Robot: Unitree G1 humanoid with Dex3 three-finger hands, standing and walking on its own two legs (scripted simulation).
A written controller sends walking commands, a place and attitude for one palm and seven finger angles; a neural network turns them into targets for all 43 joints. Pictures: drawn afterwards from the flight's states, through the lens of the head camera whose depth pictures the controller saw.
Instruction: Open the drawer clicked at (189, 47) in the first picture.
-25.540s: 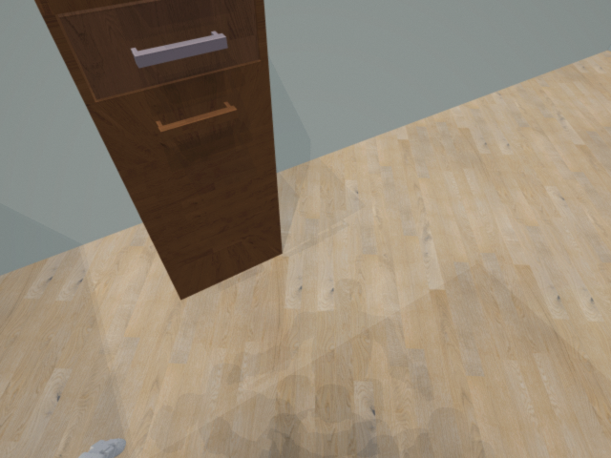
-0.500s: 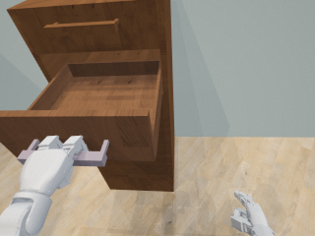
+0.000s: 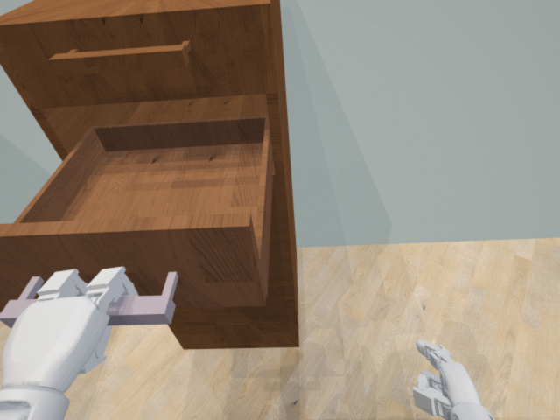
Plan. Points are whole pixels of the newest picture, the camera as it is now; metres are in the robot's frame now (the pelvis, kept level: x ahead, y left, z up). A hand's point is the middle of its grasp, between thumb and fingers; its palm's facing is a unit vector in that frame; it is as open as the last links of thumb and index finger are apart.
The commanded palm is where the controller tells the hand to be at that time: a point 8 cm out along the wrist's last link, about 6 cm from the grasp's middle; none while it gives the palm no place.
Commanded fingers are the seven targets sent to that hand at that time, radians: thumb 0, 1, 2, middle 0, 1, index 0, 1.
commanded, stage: pull the drawer open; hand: left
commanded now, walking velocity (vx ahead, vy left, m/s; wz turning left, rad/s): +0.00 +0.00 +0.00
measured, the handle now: (96, 296) +0.21 +0.25 +0.14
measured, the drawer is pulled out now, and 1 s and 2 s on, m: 0.30 0.30 0.29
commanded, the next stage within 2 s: open the thumb to release the handle in 0.18 s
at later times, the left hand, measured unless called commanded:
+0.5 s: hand (73, 338) +0.17 +0.27 +0.12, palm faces +0.11 -0.08 -0.99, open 6.5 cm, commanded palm +0.13 +0.26 +0.17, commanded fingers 0.00 0.06 0.54 -0.34 -1.26 -0.34 -1.26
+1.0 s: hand (88, 348) +0.16 +0.24 +0.11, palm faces +0.13 -0.13 -0.98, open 13.7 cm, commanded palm +0.13 +0.24 +0.17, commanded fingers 0.00 -0.50 0.30 -0.30 -1.20 -0.30 -1.20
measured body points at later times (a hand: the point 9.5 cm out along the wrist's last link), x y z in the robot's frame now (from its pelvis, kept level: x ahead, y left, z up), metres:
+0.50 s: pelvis +0.01 +0.00 +0.00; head +0.00 -0.04 +0.45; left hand +0.16 +0.27 +0.17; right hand +0.24 -0.19 -0.09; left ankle -0.02 +0.10 -0.74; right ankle +0.00 -0.10 -0.74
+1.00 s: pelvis -0.02 +0.00 +0.00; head -0.04 -0.04 +0.45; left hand +0.15 +0.25 +0.17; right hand +0.21 -0.19 -0.09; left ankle -0.02 +0.10 -0.74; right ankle +0.00 -0.10 -0.74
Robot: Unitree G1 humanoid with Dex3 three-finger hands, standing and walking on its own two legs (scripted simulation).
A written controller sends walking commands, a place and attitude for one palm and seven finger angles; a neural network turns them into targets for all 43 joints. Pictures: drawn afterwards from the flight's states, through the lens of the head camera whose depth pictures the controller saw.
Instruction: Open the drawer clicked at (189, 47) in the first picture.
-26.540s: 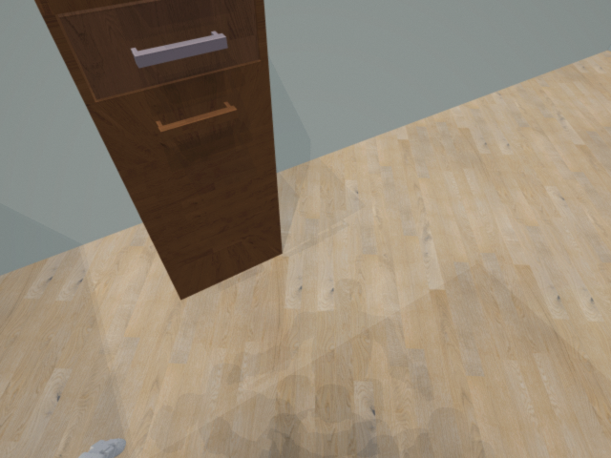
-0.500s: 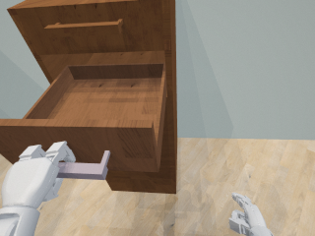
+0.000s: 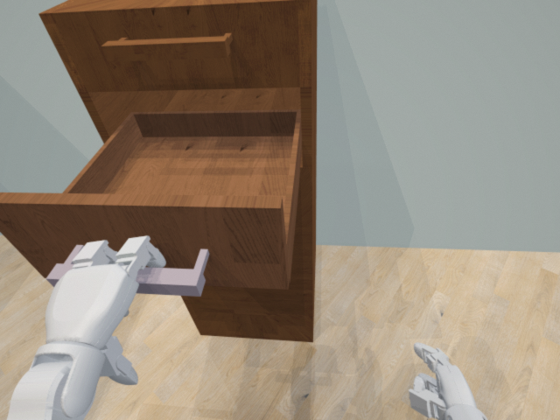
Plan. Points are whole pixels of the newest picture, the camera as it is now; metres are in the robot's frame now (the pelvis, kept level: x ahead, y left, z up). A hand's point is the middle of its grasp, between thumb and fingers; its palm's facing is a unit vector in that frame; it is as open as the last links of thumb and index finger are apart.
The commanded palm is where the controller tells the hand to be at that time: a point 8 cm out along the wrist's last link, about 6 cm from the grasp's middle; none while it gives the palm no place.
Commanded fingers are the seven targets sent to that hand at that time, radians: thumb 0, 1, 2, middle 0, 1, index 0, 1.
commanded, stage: lift the hand off the handle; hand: left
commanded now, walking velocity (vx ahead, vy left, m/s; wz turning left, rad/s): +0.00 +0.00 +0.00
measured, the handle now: (133, 266) +0.25 +0.24 +0.14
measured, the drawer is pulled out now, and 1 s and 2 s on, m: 0.30 0.29 0.29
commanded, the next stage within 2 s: draw the hand back to the body in 1.48 s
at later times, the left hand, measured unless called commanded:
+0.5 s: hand (122, 289) +0.21 +0.23 +0.15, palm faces +0.13 -0.06 -0.99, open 13.6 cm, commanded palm +0.17 +0.23 +0.21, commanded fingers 0.00 -0.50 0.30 -0.30 -1.20 -0.30 -1.20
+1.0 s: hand (100, 252) +0.22 +0.23 +0.21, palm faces +0.17 -0.03 -0.99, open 13.4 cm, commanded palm +0.18 +0.23 +0.29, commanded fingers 0.00 -0.50 0.30 -0.30 -1.20 -0.30 -1.20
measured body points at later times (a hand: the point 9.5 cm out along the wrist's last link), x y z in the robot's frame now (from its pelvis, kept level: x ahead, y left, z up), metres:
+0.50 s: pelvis -0.01 -0.01 +0.00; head -0.04 -0.07 +0.45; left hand +0.20 +0.23 +0.20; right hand +0.22 -0.21 -0.09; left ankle +0.01 +0.09 -0.74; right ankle +0.02 -0.11 -0.74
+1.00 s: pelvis -0.02 -0.02 +0.00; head -0.04 -0.08 +0.45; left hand +0.20 +0.23 +0.26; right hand +0.23 -0.20 -0.08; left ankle +0.01 +0.09 -0.74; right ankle +0.02 -0.11 -0.74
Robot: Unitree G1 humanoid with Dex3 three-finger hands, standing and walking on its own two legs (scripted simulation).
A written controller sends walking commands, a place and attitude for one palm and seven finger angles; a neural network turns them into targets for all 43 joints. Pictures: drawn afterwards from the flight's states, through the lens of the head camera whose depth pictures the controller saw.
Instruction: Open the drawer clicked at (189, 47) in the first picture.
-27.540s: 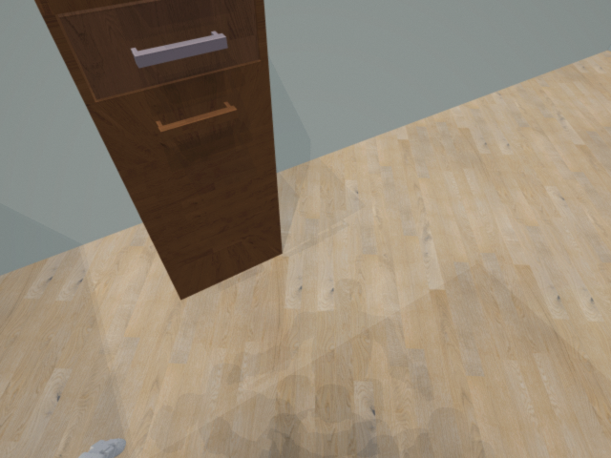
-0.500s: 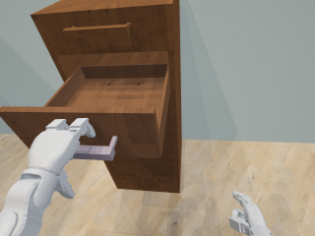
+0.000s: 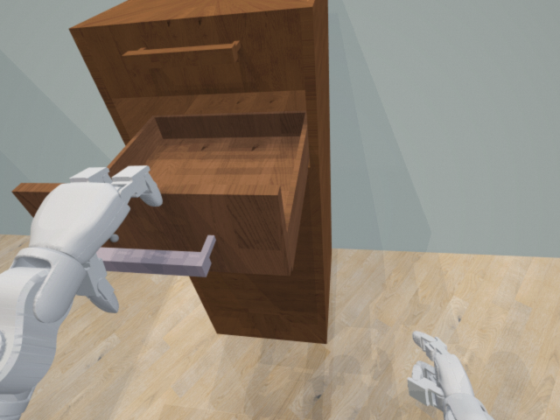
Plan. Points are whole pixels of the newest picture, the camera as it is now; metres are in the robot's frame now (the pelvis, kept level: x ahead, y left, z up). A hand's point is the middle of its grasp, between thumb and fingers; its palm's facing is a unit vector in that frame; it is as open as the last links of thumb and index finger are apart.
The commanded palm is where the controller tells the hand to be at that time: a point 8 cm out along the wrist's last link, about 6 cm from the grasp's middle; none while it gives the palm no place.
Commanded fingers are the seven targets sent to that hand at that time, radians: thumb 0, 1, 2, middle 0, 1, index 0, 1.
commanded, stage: lift the hand off the handle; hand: left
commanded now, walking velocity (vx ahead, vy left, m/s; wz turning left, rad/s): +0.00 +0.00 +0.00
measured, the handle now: (147, 250) +0.28 +0.25 +0.13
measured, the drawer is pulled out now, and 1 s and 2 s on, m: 0.29 0.29 0.29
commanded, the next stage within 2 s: draw the hand back to the body in 0.48 s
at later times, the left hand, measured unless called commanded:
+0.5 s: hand (94, 184) +0.26 +0.24 +0.27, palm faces +0.30 -0.02 -0.96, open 13.8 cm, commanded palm +0.20 +0.24 +0.33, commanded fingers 0.00 -0.50 0.30 -0.30 -1.20 -0.30 -1.20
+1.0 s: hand (73, 199) +0.24 +0.26 +0.27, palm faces +0.25 -0.01 -0.97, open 13.8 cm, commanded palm +0.18 +0.26 +0.33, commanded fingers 0.00 -0.50 0.30 -0.30 -1.20 -0.30 -1.20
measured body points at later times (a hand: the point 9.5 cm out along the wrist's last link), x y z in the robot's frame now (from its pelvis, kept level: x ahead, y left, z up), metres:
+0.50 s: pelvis -0.01 +0.01 +0.00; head -0.04 -0.05 +0.44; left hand +0.24 +0.24 +0.32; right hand +0.24 -0.19 -0.09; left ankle +0.03 +0.11 -0.74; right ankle +0.03 -0.09 -0.74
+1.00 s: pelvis -0.01 +0.01 -0.01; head -0.03 -0.05 +0.44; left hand +0.22 +0.25 +0.32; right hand +0.24 -0.18 -0.09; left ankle +0.03 +0.11 -0.74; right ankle +0.03 -0.09 -0.74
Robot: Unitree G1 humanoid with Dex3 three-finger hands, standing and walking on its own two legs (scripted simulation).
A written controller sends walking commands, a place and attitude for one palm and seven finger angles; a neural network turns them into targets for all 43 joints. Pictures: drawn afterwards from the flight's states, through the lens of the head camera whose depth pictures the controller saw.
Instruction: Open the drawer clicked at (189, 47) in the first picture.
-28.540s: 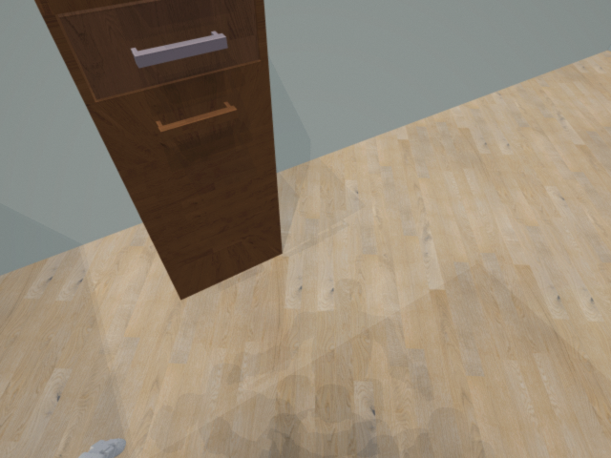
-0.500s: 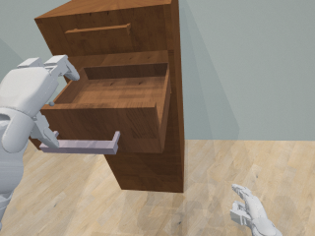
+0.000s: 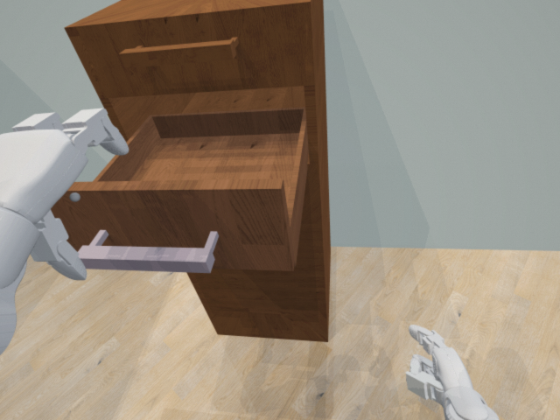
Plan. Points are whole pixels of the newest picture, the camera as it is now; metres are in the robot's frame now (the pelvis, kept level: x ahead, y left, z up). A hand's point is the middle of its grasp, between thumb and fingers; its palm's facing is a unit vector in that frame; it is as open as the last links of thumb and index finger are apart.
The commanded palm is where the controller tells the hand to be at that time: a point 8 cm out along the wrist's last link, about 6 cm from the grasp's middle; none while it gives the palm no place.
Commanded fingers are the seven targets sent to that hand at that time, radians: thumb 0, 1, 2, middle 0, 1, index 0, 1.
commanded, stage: draw the hand back to the body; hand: left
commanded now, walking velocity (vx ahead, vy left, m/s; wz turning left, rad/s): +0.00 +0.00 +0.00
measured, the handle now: (150, 247) +0.29 +0.24 +0.14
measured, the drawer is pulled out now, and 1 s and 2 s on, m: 0.29 0.29 0.29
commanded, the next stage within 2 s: step back with the hand held close in 1.18 s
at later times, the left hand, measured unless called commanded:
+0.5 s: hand (37, 157) +0.22 +0.23 +0.34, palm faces +0.55 -0.81 -0.21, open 12.8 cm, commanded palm +0.17 +0.26 +0.33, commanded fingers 0.00 0.09 0.56 -0.26 -0.82 -0.26 -0.82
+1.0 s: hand (59, 162) +0.23 +0.22 +0.33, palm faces +0.57 -0.76 -0.30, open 8.5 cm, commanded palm +0.18 +0.27 +0.33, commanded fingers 0.00 0.90 0.90 -0.20 -0.30 -0.20 -0.30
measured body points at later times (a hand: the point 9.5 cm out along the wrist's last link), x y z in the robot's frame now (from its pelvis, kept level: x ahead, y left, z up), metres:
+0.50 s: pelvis +0.02 -0.01 +0.01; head +0.00 -0.02 +0.46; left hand +0.18 +0.27 +0.35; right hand +0.20 -0.22 -0.08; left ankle +0.04 +0.10 -0.73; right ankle +0.04 -0.10 -0.73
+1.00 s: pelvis +0.05 -0.01 +0.01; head +0.02 -0.04 +0.46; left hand +0.19 +0.26 +0.34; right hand +0.25 -0.22 -0.07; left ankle +0.04 +0.10 -0.73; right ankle +0.04 -0.10 -0.73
